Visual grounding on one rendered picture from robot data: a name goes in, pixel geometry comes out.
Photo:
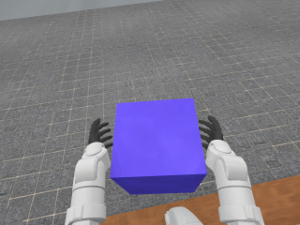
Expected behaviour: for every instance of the robot right hand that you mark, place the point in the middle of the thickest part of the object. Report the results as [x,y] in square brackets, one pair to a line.
[214,133]

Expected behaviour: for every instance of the robot left hand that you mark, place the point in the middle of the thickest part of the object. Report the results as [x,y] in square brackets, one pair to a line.
[94,134]

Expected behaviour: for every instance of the robot left forearm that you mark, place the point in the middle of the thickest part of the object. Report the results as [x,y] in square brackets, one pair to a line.
[88,190]

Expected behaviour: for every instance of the carton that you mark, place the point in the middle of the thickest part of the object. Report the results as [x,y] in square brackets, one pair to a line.
[157,147]

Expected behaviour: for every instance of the robot right thigh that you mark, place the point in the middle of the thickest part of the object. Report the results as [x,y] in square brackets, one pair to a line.
[179,215]

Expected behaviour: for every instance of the robot right forearm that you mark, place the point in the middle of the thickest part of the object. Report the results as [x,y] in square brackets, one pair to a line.
[236,200]

